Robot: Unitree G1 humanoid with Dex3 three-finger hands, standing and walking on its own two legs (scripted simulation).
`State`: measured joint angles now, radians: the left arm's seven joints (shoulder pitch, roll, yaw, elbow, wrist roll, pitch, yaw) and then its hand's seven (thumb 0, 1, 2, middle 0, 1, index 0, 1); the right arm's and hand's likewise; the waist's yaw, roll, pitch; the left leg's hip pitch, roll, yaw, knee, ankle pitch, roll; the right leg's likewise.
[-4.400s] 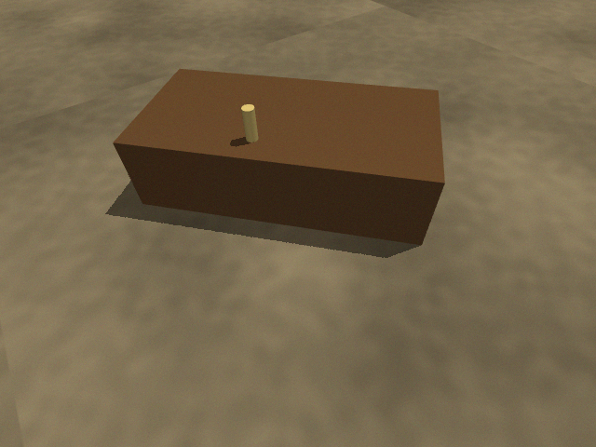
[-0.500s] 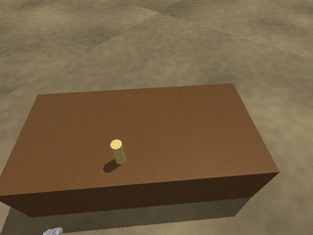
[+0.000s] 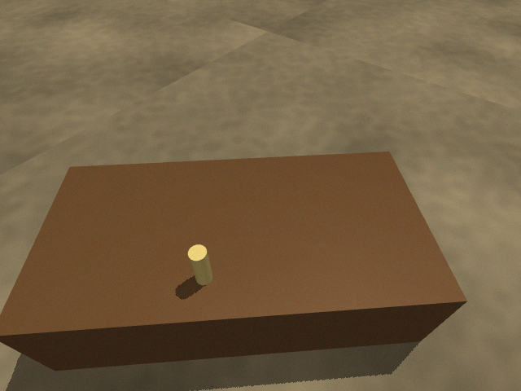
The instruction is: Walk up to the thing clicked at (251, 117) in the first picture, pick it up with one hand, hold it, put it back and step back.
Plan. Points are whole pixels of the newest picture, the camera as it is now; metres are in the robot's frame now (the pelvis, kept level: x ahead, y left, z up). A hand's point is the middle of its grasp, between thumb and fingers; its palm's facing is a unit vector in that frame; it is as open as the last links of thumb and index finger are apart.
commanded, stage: walk up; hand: left
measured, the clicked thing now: (201, 265) +0.52 +0.19 -0.34
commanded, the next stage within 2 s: stand in 0.50 s
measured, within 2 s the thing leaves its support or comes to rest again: neither
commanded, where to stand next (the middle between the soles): +0.07 -0.02 m, yaw +1 degrees
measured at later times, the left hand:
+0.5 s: hand out of the picture +0.09 +0.26 -0.15, palm faces +0.01 -0.95 -0.31, open 7.4 cm
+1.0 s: hand out of the picture +0.09 +0.27 -0.14, palm faces +0.00 -0.94 -0.35, open 7.4 cm
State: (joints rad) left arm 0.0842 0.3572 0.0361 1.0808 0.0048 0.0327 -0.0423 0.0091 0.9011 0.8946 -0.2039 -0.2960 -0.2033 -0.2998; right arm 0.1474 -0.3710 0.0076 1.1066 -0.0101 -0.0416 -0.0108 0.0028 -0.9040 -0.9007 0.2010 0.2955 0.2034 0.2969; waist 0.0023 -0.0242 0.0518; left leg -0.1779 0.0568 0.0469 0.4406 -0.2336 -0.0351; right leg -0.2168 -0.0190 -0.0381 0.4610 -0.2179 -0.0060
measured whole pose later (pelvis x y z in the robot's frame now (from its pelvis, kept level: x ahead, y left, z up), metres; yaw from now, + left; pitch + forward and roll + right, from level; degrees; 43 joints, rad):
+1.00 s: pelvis +0.01 +0.01 +0.01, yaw +1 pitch -2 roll +0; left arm 0.08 0.35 0.00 1.15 0.01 -0.01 -0.01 0.01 0.90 0.89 -0.20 -0.30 -0.20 -0.30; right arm 0.09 -0.34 0.00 1.16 -0.01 -0.01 0.02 0.00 -0.90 -0.90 0.20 0.30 0.20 0.30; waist 0.00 0.01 0.04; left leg -0.10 0.04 0.04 0.29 -0.17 -0.03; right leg -0.13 -0.03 -0.05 0.31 -0.15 0.01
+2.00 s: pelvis +0.02 +0.01 +0.01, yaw +1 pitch -1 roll +0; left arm 0.10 0.35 0.01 1.14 0.01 -0.01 -0.01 0.01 0.90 0.89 -0.20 -0.30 -0.20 -0.30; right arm 0.09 -0.35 0.01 1.14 -0.01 -0.01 0.01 0.00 -0.91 -0.90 0.20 0.30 0.20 0.30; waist 0.00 0.00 0.04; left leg -0.08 0.04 0.03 0.29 -0.18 -0.03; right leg -0.11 -0.03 -0.06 0.30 -0.17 0.01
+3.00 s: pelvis +0.01 +0.01 +0.00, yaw +2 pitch +5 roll +0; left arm -0.04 0.34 0.15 1.03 0.04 0.01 -0.02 0.01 0.60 0.60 -0.09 -0.14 -0.09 -0.14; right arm 0.20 -0.27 -0.01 0.84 0.03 -0.03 -0.03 0.00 -0.99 -0.93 0.20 0.30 0.20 0.30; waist 0.00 -0.02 0.04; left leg -0.30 0.04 0.02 0.47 -0.25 -0.02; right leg -0.31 -0.04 -0.06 0.46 -0.23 0.01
